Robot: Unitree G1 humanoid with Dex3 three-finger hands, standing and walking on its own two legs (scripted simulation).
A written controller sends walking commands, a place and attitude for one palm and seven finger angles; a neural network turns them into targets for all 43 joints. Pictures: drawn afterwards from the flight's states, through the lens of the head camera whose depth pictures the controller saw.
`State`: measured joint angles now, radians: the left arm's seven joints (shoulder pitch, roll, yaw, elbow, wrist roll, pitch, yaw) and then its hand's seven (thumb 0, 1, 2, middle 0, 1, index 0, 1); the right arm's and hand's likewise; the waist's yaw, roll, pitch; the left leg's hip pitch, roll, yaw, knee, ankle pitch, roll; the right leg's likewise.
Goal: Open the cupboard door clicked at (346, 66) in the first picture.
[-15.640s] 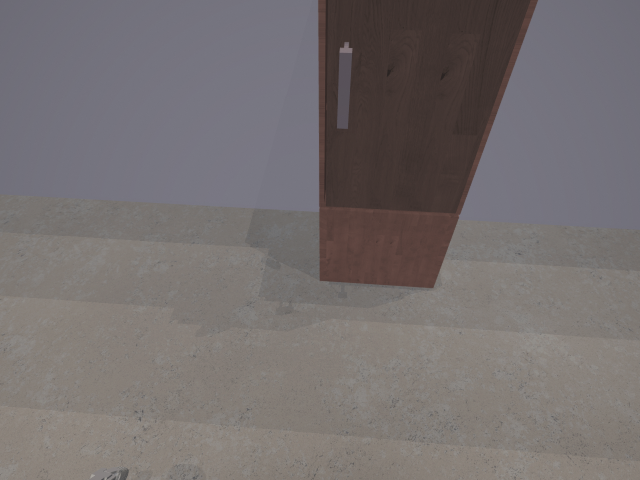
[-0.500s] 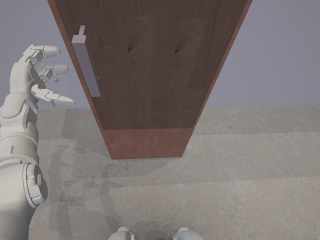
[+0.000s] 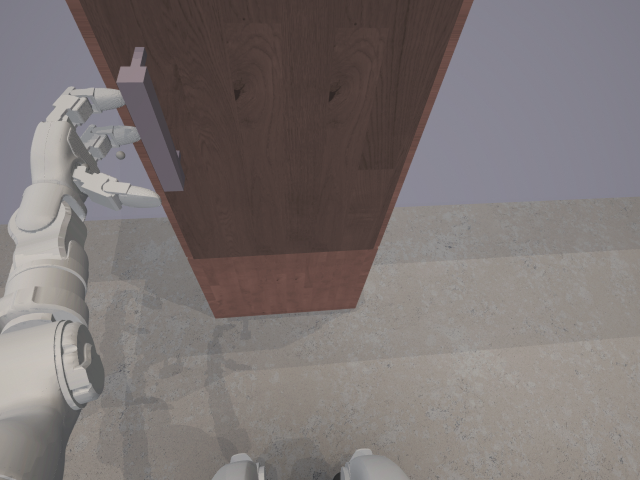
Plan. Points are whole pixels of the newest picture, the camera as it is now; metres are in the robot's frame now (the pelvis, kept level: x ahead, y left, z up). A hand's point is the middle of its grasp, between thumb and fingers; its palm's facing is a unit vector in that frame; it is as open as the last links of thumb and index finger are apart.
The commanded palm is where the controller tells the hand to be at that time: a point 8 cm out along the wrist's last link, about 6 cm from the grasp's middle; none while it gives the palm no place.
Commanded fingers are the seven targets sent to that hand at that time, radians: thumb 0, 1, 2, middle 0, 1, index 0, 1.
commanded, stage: slide the fingers in behind the handle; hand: left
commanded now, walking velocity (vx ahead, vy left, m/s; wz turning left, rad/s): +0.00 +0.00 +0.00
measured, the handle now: (158, 125) +0.54 +0.18 +0.10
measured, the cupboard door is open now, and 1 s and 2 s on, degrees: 0 0 1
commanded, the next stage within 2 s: close the thumb around the handle in 1.20 s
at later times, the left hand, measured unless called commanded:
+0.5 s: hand (153, 156) +0.48 +0.17 +0.11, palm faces +0.01 -1.00 +0.01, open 14.0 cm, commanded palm +0.45 +0.22 +0.10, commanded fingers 0.00 -0.50 0.30 -0.30 -1.20 -0.30 -1.20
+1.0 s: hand (170, 157) +0.48 +0.15 +0.11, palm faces +0.04 -1.00 -0.02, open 14.1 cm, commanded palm +0.45 +0.20 +0.10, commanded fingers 0.00 -0.50 0.30 -0.30 -1.20 -0.30 -1.20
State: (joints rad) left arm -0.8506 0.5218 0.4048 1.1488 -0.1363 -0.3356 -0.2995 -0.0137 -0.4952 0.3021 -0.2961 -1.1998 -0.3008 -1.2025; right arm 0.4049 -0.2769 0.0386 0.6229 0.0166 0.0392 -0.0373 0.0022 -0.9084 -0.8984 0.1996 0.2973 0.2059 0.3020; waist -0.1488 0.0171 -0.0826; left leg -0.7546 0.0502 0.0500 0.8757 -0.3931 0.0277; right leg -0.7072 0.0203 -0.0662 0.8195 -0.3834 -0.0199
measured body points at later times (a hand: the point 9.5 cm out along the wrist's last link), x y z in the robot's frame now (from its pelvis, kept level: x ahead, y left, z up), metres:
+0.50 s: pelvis +0.01 +0.00 +0.00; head +0.09 +0.00 +0.45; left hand +0.48 +0.23 +0.11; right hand +0.04 -0.27 -0.11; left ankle +0.01 +0.10 -0.70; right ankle +0.00 -0.11 -0.70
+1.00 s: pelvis +0.00 -0.01 +0.00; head +0.08 -0.01 +0.45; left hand +0.47 +0.21 +0.11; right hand +0.03 -0.28 -0.12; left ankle +0.01 +0.10 -0.70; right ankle +0.00 -0.11 -0.70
